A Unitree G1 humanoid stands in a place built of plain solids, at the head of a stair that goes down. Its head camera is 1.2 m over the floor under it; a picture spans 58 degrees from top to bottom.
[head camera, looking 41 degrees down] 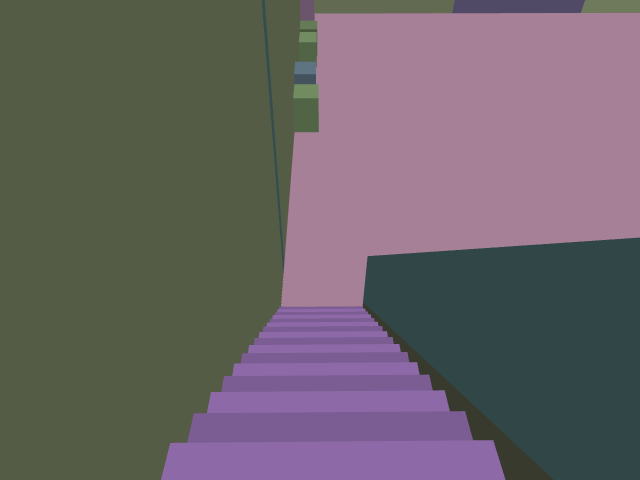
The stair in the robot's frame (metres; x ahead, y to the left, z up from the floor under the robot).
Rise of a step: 0.21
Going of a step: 0.22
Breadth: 1.21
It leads straight ahead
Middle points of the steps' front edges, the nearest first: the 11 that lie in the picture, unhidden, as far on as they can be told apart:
0.73 -0.05 -0.42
0.95 -0.04 -0.64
1.17 -0.04 -0.85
1.40 -0.04 -1.06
1.62 -0.04 -1.28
1.85 -0.04 -1.49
2.07 -0.03 -1.70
2.29 -0.03 -1.91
2.52 -0.03 -2.13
2.74 -0.03 -2.34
2.96 -0.03 -2.55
